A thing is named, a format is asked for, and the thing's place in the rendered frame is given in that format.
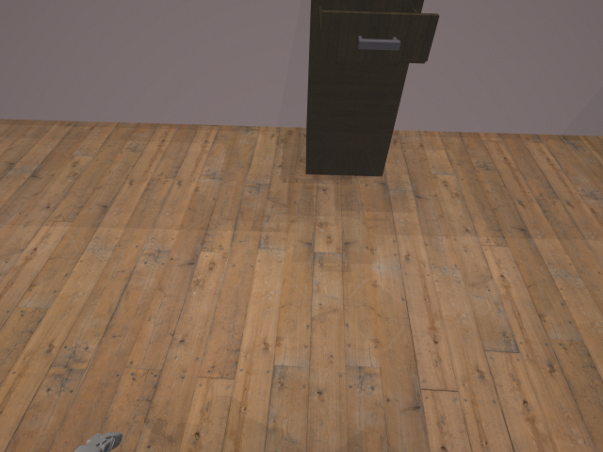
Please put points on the cabinet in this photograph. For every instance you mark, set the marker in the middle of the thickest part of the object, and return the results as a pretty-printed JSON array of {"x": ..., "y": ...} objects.
[{"x": 352, "y": 108}]

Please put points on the drawer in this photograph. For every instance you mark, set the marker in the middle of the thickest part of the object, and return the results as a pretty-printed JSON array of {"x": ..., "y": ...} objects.
[{"x": 340, "y": 22}]

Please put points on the robot left hand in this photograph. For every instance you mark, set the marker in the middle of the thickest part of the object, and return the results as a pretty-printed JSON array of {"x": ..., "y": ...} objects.
[{"x": 101, "y": 443}]

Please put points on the handle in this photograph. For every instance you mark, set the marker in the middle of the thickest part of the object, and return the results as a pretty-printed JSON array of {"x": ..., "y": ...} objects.
[{"x": 369, "y": 44}]

